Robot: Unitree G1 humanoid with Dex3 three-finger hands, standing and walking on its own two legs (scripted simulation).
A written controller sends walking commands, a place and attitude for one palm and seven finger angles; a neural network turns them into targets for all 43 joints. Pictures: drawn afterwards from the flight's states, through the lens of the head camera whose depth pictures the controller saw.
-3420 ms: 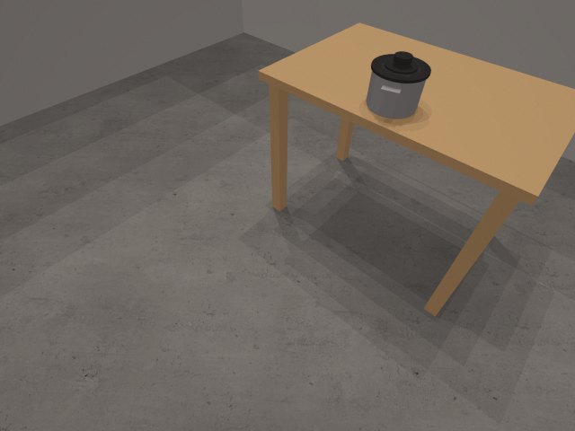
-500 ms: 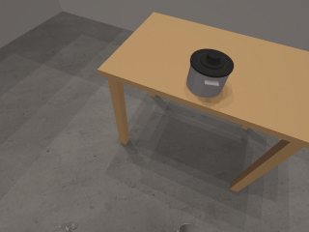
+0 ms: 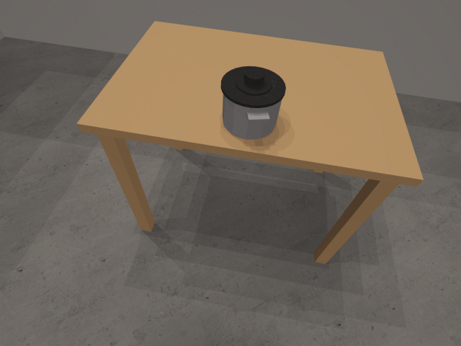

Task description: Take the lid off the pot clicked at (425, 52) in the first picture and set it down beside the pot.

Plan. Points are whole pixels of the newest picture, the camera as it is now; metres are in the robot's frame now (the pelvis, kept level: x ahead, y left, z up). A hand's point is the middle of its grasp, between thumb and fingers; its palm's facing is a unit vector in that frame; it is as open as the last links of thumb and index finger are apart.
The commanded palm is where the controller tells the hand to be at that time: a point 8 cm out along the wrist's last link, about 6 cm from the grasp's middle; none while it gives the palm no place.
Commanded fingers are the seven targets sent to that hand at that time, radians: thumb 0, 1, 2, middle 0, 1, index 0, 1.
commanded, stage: turn to face it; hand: left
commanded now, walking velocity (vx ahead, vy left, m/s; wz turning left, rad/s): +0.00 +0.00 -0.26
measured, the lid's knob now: (254, 76) +0.70 -0.01 +0.07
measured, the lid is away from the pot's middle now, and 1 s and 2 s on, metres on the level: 0.00 0.00 0.00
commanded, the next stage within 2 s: take the last steps up to it in 0.10 s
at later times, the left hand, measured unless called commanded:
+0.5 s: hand out of the picture +0.10 +0.15 -0.16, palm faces -0.09 -0.98 -0.20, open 7.4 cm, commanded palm none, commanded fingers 0.00 0.90 0.90 -0.20 -0.30 -0.20 -0.30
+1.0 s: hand (159, 306) +0.21 +0.16 -0.17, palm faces -0.12 -0.98 -0.16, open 7.4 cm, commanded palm none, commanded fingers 0.00 0.90 0.90 -0.20 -0.30 -0.20 -0.30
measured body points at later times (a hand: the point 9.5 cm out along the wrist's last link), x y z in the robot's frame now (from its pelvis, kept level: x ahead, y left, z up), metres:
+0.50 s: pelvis +0.03 -0.02 +0.01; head +0.04 -0.03 +0.46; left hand +0.10 +0.20 -0.14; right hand -0.02 -0.26 -0.15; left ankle +0.01 +0.10 -0.69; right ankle -0.03 -0.11 -0.73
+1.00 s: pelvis +0.17 -0.01 +0.01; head +0.19 +0.00 +0.46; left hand +0.22 +0.21 -0.15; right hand +0.17 -0.25 -0.13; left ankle +0.19 +0.07 -0.73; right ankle +0.12 -0.14 -0.65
